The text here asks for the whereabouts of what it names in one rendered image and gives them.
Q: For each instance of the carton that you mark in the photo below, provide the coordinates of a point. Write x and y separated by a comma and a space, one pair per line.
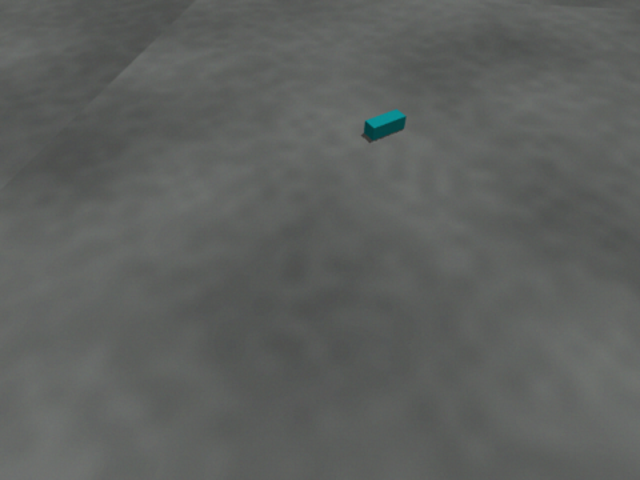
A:
384, 124

